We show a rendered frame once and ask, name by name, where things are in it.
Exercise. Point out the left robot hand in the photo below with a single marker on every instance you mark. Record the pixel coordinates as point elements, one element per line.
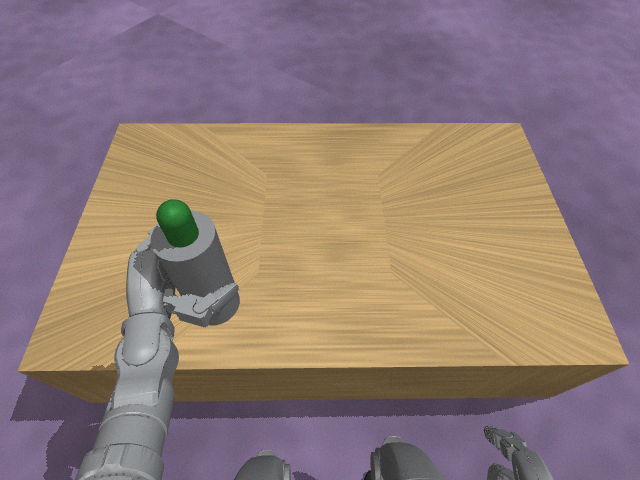
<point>150,289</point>

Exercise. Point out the bottle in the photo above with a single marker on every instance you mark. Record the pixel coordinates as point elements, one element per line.
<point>188,247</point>

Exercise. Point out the left robot arm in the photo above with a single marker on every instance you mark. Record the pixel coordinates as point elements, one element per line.
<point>135,424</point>

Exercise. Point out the right robot hand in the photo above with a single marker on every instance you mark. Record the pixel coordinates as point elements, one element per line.
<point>527,465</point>

